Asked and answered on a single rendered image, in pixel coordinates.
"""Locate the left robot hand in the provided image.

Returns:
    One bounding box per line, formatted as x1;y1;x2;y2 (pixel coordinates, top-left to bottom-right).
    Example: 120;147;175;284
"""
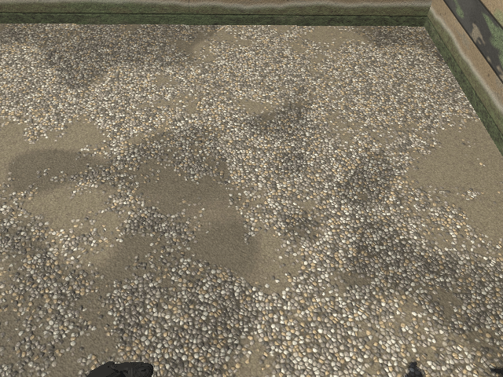
87;361;153;377

